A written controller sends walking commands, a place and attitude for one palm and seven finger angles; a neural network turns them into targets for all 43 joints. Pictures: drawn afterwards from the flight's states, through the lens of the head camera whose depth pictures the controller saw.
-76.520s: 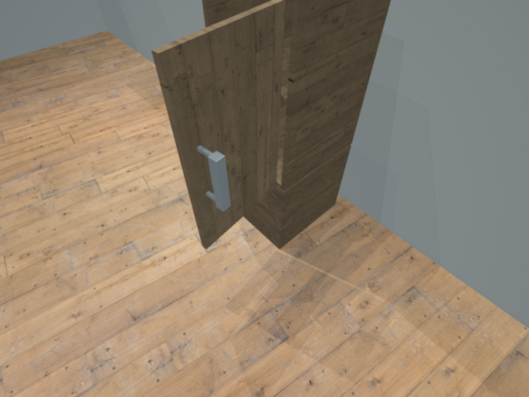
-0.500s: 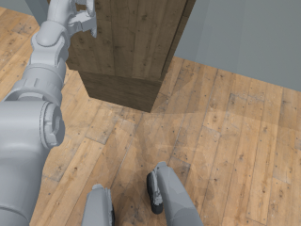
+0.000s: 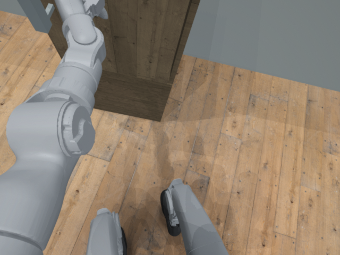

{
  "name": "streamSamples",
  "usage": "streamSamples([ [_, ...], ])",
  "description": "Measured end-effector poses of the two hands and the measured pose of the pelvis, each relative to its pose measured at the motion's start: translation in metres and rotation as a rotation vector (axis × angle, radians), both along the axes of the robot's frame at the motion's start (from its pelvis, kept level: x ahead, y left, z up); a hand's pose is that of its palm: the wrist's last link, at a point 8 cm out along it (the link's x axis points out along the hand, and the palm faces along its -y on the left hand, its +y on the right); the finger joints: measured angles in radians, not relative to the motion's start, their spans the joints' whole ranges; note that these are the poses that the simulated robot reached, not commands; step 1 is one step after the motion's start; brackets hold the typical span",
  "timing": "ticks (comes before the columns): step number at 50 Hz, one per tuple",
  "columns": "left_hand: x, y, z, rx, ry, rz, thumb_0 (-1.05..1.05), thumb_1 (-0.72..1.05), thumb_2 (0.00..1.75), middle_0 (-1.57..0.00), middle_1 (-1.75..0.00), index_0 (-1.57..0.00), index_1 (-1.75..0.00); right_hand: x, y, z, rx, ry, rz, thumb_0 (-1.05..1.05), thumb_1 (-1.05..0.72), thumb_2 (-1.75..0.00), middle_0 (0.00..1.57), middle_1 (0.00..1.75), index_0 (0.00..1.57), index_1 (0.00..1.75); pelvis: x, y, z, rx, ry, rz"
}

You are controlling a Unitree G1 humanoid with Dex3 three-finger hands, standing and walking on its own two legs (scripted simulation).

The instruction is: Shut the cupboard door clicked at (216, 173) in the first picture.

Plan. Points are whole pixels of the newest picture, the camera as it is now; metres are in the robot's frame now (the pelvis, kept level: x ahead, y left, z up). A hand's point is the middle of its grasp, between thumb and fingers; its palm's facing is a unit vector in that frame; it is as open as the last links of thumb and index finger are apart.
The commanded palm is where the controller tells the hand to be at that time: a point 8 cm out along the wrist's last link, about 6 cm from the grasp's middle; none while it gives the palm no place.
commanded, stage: pull the fist back off the door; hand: left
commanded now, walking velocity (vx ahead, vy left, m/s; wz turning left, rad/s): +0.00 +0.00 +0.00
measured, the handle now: out of the picture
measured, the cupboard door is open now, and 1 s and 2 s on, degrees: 0 0 0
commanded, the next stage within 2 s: draw the hand back to the body in 0.60 s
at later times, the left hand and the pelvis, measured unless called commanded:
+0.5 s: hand (108, 27) +0.56 +0.00 +0.09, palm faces +0.06 -1.00 -0.01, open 3.1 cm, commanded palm +0.52 +0.04 +0.10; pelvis +0.04 +0.00 +0.05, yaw +1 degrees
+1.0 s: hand (58, 47) +0.48 +0.07 +0.15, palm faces +0.14 -0.99 -0.06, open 3.1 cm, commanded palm +0.44 +0.11 +0.16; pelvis +0.05 -0.01 +0.09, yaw +0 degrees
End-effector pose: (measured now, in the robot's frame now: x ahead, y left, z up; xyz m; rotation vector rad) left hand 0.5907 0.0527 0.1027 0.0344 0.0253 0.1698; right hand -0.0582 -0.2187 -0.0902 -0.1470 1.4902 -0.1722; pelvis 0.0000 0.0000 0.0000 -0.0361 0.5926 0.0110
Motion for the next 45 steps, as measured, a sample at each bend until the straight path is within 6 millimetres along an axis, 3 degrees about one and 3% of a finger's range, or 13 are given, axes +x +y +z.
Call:
streamSamples([
  [5, 0.0, -0.004, 0.005, 0.066, -0.018, -0.064, 0.01, 0.91, 0.98, -1.3, -1.5, -1.29, -1.5, -0.002, 0.001, 0.008, 0.008, -0.004, -0.045, 0.01, -0.91, -0.9, 0.2, 0.3, 0.2, 0.3, 0.002, -0.001, 0.01, 0.01, -0.017, -0.008],
  [13, -0.014, 0.005, 0.006, -0.028, 0.029, -0.082, 0.02, 0.91, 0.93, -1.3, -1.5, -1.29, -1.5, 0.01, -0.012, 0.031, -0.001, 0.007, -0.026, 0.01, -0.91, -0.9, 0.2, 0.3, 0.2, 0.3, 0.018, -0.001, 0.033, 0.02, -0.053, -0.015],
  [22, -0.047, 0.004, -0.006, -0.014, -0.009, -0.104, 0.02, 0.91, 0.91, -1.3, -1.5, -1.29, -1.5, 0.061, -0.035, 0.039, -0.035, -0.056, 0.039, 0.01, -0.91, -0.9, 0.2, 0.3, 0.2, 0.3, 0.038, -0.002, 0.046, 0.021, -0.097, -0.004],
  [29, -0.07, -0.008, -0.009, -0.015, -0.036, -0.125, 0.02, 0.9, 0.91, -1.3, -1.5, -1.29, -1.5, 0.11, -0.039, 0.034, -0.035, -0.149, 0.069, 0.01, -0.91, -0.9, 0.2, 0.3, 0.19, 0.3, 0.047, -0.002, 0.051, 0.027, -0.119, -0.002],
  [36, -0.068, -0.013, -0.002, 0.012, -0.043, -0.101, 0.02, 0.9, 0.9, -1.3, -1.5, -1.3, -1.5, 0.137, -0.032, 0.024, -0.016, -0.201, 0.075, 0.01, -0.91, -0.9, 0.2, 0.3, 0.19, 0.3, 0.047, -0.006, 0.051, 0.038, -0.133, 0.002],
  [41, -0.07, 0.002, 0.009, 0.007, -0.072, -0.067, 0.02, 0.9, 0.9, -1.3, -1.5, -1.3, -1.5, 0.138, -0.028, 0.023, 0.005, -0.209, 0.052, 0.01, -0.91, -0.9, 0.2, 0.3, 0.2, 0.3, 0.046, -0.008, 0.055, 0.047, -0.14, -0.015],
  [45, -0.094, 0.034, 0.024, 0.044, -0.069, -0.045, 0.02, 0.9, 0.9, -1.3, -1.5, -1.29, -1.5, 0.139, -0.024, 0.033, 0.034, -0.228, 0.025, 0.01, -0.91, -0.9, 0.2, 0.3, 0.19, 0.3, 0.049, -0.009, 0.069, 0.052, -0.184, -0.031],
])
